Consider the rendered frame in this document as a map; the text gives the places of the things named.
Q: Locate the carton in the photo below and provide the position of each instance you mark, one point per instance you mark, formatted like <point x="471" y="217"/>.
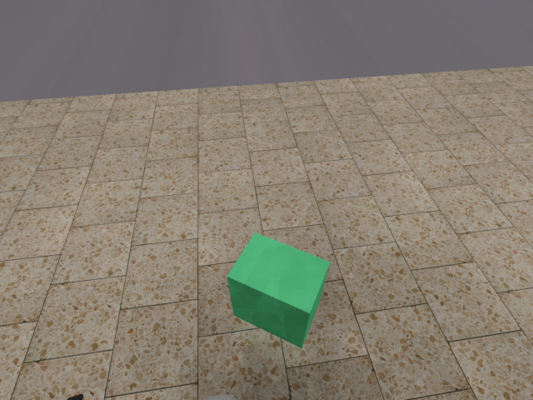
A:
<point x="277" y="288"/>

